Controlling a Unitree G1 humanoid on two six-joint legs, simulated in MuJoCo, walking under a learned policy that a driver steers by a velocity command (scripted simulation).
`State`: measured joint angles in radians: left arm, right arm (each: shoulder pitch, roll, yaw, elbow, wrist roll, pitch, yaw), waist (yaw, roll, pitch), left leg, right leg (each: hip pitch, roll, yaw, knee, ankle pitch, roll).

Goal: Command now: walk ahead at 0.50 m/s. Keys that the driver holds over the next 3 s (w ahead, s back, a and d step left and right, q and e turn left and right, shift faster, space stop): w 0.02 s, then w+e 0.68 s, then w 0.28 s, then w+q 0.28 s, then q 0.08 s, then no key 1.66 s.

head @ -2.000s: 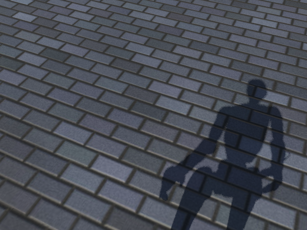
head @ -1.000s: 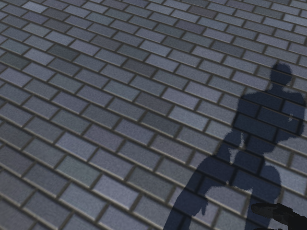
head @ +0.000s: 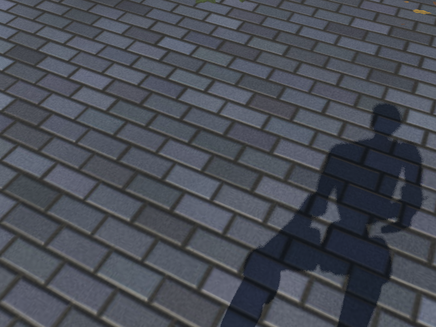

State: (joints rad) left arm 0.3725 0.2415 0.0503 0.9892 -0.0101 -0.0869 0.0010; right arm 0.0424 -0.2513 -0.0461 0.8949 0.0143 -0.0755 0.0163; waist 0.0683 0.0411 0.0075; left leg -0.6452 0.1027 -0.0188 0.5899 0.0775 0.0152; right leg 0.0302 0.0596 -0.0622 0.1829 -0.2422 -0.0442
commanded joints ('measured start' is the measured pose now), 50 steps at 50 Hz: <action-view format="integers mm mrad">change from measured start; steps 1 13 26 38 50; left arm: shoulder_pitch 41 -39 -363 -82 -46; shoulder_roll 167 94 33 153 160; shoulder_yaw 39 38 21 70 54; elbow -12 -79 -239 -240 -190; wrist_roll -8 -26 -10 -4 2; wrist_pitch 6 16 40 15 1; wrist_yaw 11 17 -39 -35 6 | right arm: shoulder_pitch -126 130 266 134 -54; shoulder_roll -68 -67 -164 -138 -72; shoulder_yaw -7 -27 -57 -36 -23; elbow -93 2 50 -65 -100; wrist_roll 5 -30 -14 30 -5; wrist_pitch -21 -46 -17 -79 -25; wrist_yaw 17 1 -43 -15 -6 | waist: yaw -8 -76 -142 -17 -9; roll -98 75 -20 -31 -107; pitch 86 -34 97 -120 26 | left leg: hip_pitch -28 507 665 -114 27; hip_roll -12 170 176 7 -2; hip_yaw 1 -162 195 -51 17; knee -60 -417 -451 705 37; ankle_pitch -37 -236 33 -457 68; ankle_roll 25 151 137 17 -42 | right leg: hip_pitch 13 -628 -757 82 -165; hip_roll -315 -207 -178 -325 -196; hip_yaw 123 169 46 523 167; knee -21 1001 504 96 -28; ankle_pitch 290 -44 281 145 287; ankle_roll -141 -7 -3 -275 -169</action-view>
